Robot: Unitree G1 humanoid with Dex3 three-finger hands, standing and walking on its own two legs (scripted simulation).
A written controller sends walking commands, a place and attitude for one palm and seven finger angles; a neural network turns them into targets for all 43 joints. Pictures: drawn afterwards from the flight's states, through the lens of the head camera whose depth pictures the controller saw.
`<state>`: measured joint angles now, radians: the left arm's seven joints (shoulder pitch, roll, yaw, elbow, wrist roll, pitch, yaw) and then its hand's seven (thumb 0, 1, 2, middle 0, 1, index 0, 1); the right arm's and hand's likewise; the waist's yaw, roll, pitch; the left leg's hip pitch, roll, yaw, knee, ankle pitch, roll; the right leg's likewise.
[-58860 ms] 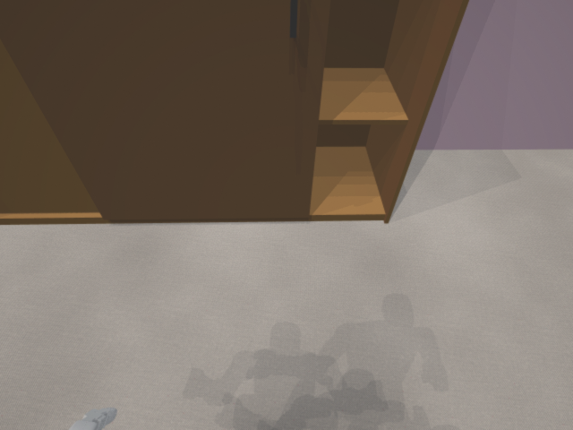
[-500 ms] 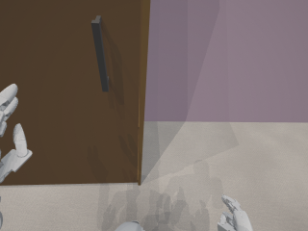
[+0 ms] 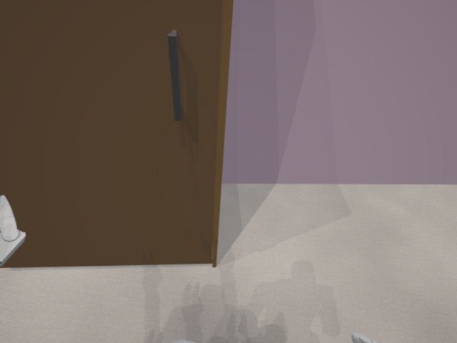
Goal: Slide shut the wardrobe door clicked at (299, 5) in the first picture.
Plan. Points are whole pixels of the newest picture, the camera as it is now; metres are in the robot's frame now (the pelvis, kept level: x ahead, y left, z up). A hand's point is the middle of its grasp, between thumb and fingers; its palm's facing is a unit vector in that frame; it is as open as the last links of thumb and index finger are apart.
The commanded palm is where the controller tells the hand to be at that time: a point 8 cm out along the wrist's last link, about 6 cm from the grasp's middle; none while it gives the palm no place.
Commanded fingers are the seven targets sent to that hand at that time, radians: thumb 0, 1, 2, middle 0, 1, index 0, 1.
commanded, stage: stop stepping back and stand still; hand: left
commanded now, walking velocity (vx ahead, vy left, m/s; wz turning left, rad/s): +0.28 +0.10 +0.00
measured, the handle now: (176, 77) +0.62 +0.21 +0.19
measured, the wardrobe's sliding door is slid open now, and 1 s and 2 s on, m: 0.00 0.00 0.00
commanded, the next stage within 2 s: let the arm hang, fingers relaxed in 0.40 s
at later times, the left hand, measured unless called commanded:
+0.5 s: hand out of the picture +0.15 +0.32 +0.16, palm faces +0.54 -0.74 -0.40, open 7.4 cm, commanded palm none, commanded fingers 0.00 0.90 0.90 -0.20 -0.30 -0.20 -0.30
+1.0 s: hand out of the picture +0.01 +0.23 -0.17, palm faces +0.13 -0.97 -0.22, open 7.1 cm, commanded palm none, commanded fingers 0.00 0.90 0.90 -0.20 -0.30 -0.20 -0.30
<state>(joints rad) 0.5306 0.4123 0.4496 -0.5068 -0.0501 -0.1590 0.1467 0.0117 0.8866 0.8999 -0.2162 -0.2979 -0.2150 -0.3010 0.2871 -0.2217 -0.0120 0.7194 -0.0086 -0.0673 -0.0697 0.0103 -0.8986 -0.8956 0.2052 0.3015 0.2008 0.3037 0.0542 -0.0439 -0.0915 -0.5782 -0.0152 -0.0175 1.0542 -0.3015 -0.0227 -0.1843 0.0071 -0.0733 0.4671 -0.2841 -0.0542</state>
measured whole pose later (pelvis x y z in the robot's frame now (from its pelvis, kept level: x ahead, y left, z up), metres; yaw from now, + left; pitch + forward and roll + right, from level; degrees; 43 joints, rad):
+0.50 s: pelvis -0.02 +0.04 -0.01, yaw +3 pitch -1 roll +0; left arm 0.53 0.37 0.42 -0.43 -0.04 -0.19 0.15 0.01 0.89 0.90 -0.21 -0.30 -0.21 -0.30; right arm 0.27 -0.19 0.01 0.68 0.00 -0.10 -0.06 0.01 -0.90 -0.90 0.21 0.30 0.20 0.30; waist 0.02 -0.02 -0.03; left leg -0.38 0.05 0.07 0.80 -0.35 0.02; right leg -0.26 -0.01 -0.09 0.55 -0.28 -0.04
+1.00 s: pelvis -0.02 +0.03 -0.01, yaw +7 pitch +0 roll -1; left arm 0.23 0.21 0.03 0.94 0.01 0.04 0.01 -0.03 0.95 0.90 -0.21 -0.30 -0.20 -0.30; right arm 0.30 -0.18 0.00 0.98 -0.03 0.03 -0.02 0.01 -0.90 -0.90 0.20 0.30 0.20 0.30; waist -0.01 -0.01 0.07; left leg -0.28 0.00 0.01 0.56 -0.28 0.02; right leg -0.30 0.00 -0.02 0.51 -0.21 0.00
